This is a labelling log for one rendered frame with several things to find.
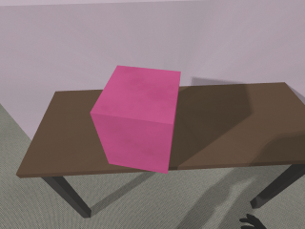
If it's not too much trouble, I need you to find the carton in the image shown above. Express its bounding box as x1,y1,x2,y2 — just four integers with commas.
90,65,181,174

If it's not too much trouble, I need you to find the right robot hand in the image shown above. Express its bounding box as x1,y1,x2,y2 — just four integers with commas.
239,214,267,229

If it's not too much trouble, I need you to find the table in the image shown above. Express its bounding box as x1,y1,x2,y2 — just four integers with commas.
16,82,305,219

